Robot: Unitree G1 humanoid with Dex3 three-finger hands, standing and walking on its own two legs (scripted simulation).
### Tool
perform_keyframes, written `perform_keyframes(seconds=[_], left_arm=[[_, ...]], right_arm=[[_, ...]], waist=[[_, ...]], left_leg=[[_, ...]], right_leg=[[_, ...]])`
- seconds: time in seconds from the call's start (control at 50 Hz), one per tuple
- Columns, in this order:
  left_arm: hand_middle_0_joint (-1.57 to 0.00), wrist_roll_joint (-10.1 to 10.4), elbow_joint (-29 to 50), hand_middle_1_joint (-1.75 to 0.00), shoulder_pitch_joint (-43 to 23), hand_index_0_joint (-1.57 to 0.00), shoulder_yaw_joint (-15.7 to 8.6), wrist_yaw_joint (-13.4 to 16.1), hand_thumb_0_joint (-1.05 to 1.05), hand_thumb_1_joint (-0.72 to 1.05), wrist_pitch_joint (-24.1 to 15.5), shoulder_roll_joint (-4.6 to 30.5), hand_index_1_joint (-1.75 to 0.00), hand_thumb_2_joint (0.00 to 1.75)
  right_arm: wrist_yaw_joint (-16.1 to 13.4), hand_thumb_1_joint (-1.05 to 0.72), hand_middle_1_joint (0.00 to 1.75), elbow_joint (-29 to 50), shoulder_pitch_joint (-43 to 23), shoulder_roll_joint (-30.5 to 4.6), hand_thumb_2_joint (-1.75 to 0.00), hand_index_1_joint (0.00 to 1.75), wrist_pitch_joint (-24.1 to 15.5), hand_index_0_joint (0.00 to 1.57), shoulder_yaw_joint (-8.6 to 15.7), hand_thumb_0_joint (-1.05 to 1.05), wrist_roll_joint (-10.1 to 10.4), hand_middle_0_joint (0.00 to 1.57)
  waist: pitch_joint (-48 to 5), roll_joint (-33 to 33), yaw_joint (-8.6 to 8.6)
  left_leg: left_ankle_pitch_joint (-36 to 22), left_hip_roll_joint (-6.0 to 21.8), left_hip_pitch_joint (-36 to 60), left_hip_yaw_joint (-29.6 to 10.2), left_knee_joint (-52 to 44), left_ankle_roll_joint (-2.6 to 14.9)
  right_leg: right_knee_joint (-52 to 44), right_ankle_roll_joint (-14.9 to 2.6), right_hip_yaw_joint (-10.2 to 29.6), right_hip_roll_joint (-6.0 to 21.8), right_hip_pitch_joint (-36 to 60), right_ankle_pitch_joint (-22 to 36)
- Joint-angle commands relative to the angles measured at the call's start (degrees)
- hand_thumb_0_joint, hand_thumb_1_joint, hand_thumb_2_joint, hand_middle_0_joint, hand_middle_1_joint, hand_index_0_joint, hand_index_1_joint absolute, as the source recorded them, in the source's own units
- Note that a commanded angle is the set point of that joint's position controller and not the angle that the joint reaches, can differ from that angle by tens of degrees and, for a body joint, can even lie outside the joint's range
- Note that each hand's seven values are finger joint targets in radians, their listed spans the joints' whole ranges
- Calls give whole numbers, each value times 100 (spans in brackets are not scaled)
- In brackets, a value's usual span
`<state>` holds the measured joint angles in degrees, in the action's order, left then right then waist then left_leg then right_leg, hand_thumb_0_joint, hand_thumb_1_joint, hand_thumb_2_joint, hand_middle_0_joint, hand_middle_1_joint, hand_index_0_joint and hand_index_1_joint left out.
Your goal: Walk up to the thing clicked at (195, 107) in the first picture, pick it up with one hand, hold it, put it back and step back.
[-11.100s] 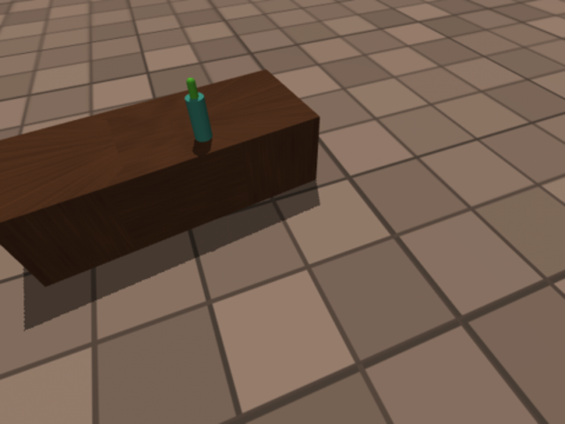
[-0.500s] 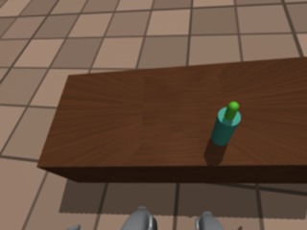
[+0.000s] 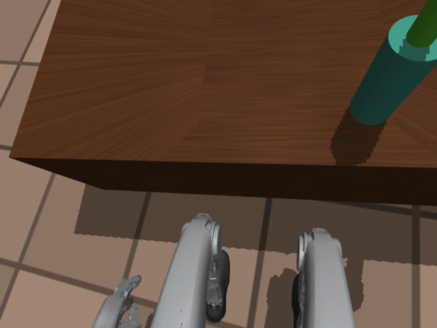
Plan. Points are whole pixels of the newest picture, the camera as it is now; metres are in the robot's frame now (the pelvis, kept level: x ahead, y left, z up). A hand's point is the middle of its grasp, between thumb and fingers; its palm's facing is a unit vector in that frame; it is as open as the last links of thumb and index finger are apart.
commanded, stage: close in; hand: right
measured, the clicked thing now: (400, 64) +0.53 -0.22 +0.02
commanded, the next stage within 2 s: rest palm in 0.66 s
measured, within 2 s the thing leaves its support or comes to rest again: neither
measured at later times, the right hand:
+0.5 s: hand (417, 99) +0.48 -0.25 +0.00, palm faces +0.16 +0.99 +0.00, open 17.5 cm
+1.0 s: hand (396, 96) +0.50 -0.23 -0.02, palm faces +0.17 +0.99 -0.01, open 17.7 cm
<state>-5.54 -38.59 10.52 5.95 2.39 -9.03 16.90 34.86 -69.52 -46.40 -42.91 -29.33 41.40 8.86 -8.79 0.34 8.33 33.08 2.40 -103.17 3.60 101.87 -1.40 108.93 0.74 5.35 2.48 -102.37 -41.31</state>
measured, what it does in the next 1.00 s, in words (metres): stands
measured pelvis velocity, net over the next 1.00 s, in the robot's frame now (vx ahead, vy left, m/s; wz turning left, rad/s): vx -0.01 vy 0.00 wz -0.04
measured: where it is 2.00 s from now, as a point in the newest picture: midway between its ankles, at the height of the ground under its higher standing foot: (258, 310)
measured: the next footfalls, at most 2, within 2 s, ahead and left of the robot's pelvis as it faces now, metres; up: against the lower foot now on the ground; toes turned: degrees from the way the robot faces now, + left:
none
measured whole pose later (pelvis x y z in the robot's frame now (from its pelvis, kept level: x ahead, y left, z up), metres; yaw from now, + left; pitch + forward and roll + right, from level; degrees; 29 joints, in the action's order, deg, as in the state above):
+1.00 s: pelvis -0.01 +0.00 -0.04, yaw -3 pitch +36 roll +3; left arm -3.6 -36.9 10.8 -0.2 -1.4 -0.8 17.1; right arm 10.3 -54.0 -48.7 -24.6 -25.1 26.9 4.0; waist -10.0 1.6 7.9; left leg 34.2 4.1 -111.1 1.1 109.9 -1.6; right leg 115.0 0.5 3.5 0.5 -109.3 -41.3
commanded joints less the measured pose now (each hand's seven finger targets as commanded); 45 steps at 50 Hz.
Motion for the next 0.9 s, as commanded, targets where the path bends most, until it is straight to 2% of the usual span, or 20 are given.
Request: perform_keyframes(seconds=[0.0, 0.04, 0.12, 0.16, 0.18, 0.22, 0.26, 0.28, 0.32, 0.34, 0.38, 0.4, 0.42, 0.46, 0.5, 0.58, 0.66, 0.74, 0.76, 0.88], left_arm=[[-20, 35, 125, -30, 958, -20, -609, -44, 0, 90, -73, 1317, -30, 89], [-20, 51, 190, -30, 958, -21, -598, -97, 0, 89, -21, 1328, -30, 89], [-20, 87, 160, -30, 982, -21, -765, -195, 0, 89, 70, 1448, -29, 89], [-20, 122, 256, -30, 1012, -21, -722, -213, 0, 90, 139, 1371, -29, 89], [-20, 125, 250, -30, 1057, -21, -869, -205, 0, 91, 173, 1532, -29, 88], [-20, 163, 318, -29, 957, -21, -841, -238, 0, 91, 215, 1417, -28, 88], [-20, 216, 332, -29, 1092, -21, -960, -210, 0, 92, 280, 1522, -28, 88], [-20, 243, 380, -29, 1038, -21, -896, -210, 0, 92, 308, 1440, -28, 88], [-19, 263, 285, -30, 948, -21, -843, -234, 0, 93, 322, 1200, -28, 87], [-20, 262, 290, -30, 914, -21, -868, -224, 0, 93, 310, 1187, -28, 87], [-20, 277, 325, -30, 940, -21, -887, -201, 0, 92, 327, 1230, -28, 87], [-20, 284, 362, -30, 909, -21, -885, -198, 0, 92, 362, 1232, -28, 87], [-20, 272, 339, -30, 865, -21, -868, -218, 0, 92, 357, 1157, -28, 87], [-20, 269, 302, -30, 889, -21, -836, -236, 0, 92, 343, 1032, -28, 88], [-20, 281, 344, -30, 948, -21, -838, -230, 0, 90, 364, 1037, -29, 88], [-20, 253, 329, -30, 1109, -21, -953, -268, 0, 91, 420, 1194, -29, 88], [-20, 229, 366, -30, 1185, -21, -1013, -298, 0, 91, 490, 1244, -29, 88], [-20, 202, 296, -30, 1216, -21, -1053, -305, 0, 91, 546, 1221, -29, 88], [-20, 189, 297, -30, 1190, -18, -1033, -304, 0, 86, 579, 1205, -32, 93], [-20, 205, 359, -29, 1104, -18, -1035, -319, 0, 86, 716, 1105, -31, 93]], right_arm=[[-294, 56, 5, 1237, -1890, -1693, -4, 5, -384, 6, -38, 0, 39, 6], [-471, 55, 4, 1808, -2298, -1924, -4, 4, -434, 7, -21, 0, -50, 7], [-774, 58, 5, 1894, -2538, -1097, -5, 5, -241, 5, -484, 0, -81, 5], [-1008, 59, 5, 2681, -3030, -1368, -5, 5, -172, 5, -499, 0, -205, 5], [-1128, 56, 5, 2475, -2821, -1345, -5, 5, -33, 5, -579, 0, -294, 5], [-1330, 55, 4, 2354, -2677, -783, -3, 4, 138, 5, -853, 0, -293, 6], [-1617, 56, 4, 3224, -3210, -1453, -3, 4, 154, 5, -547, 0, -340, 6], [-1720, 57, 4, 2896, -2934, -1340, -2, 4, 246, 5, -611, 0, -374, 6], [-1852, 54, 3, 1975, -2303, -258, -1, 3, 392, 6, -1055, 0, -285, 7], [-1921, 53, 3, 2231, -2449, -267, -2, 3, 320, 6, -1078, 0, -260, 7], [-2080, 54, 4, 2857, -2697, -1033, -2, 4, 201, 6, -707, 0, -347, 6], [-2160, 53, 3, 2810, -2685, -1128, -2, 3, 208, 6, -662, 0, -403, 7], [-2147, 52, 3, 1979, -2136, -261, -2, 3, 296, 6, -1118, 0, -406, 7], [-2136, 53, 4, 1777, -2087, 203, -3, 4, 219, 5, -1232, 0, -319, 6], [-2111, 55, 4, 2005, -2082, -124, -4, 4, 150, 5, -1071, 0, -339, 6], [-2031, 57, 5, 2105, -2123, 315, -4, 5, 127, 4, -1343, 0, -315, 5], [-2129, 60, 4, 2987, -2674, 176, -3, 4, 30, 3, -1335, 0, -318, 4], [-2330, 61, 5, 2883, -2373, 413, -4, 5, -7, 4, -1340, 0, -333, 4], [-2389, 57, 4, 3119, -2506, 166, -5, 4, -50, 4, -1205, 0, -361, 4], [-2494, 60, 2, 2900, -2258, 486, 0, 2, -14, 6, -1319, 0, -429, 6]], waist=[[-3571, 1082, 34], [-3871, 1322, -38], [-3904, 1571, 47], [-4434, 1881, -83], [-4474, 1883, -62], [-4143, 1611, -29], [-4687, 1726, -158], [-4561, 1533, -137], [-3385, 776, 79], [-3258, 817, 30], [-3492, 876, -141], [-3461, 890, -159], [-2992, 647, 21], [-2670, 361, 166], [-2881, 442, 78], [-3352, 749, 122], [-4234, 1258, 40], [-4096, 1087, 27], [-4202, 1174, -49], [-3971, 837, 43]], left_leg=[[-1074, -175, 1710, -39, -407, 307], [-879, -142, 1604, -47, -308, 317], [-554, -106, 1097, 53, -41, 329], [-576, -89, 1134, 27, 30, 335], [-442, -84, 1254, 13, -14, 330], [-228, -86, 1277, 43, -68, 310], [-268, -76, 1643, -14, -156, 300], [-149, -99, 1706, -5, -263, 285], [217, -135, 1388, 32, -427, 250], [368, -133, 1301, -29, -455, 268], [411, -119, 1493, -135, -522, 274], [395, -122, 1540, -144, -536, 272], [372, -138, 1343, -75, -500, 265], [225, -142, 1239, -48, -491, 271], [38, -128, 1348, -84, -487, 291], [-662, -74, 1385, -30, -276, 331], [-1061, -36, 1575, -16, -167, 363], [-1148, -24, 1563, -15, -118, 355], [-1188, -24, 1561, -48, -105, 363], [-1278, -4, 1806, -102, -182, 333]], right_leg=[[-873, -177, -165, -122, 1509, 1792], [-884, -154, -164, -141, 1644, 1511], [-925, -91, -18, -144, 1763, 1041], [-987, -67, 0, -151, 2065, 985], [-1001, -76, -46, -160, 2038, 794], [-1096, -108, -15, -181, 1662, 393], [-1126, -135, -102, -207, 1770, 401], [-1180, -168, -134, -228, 1631, 258], [-1107, -263, -164, -224, 807, -160], [-1081, -282, -219, -237, 559, -320], [-1055, -298, -313, -247, 589, -222], [-1138, -285, -288, -239, 684, -216], [-1156, -286, -234, -230, 597, -223], [-1084, -323, -221, -236, 313, -85], [-1066, -320, -271, -250, 434, 161], [-1032, -225, -229, -234, 1153, 980], [-1008, -130, -218, -228, 1923, 1594], [-951, -126, -231, -234, 1830, 1687], [-927, -124, -265, -238, 1904, 1777], [-925, -169, -318, -267, 1560, 1724]])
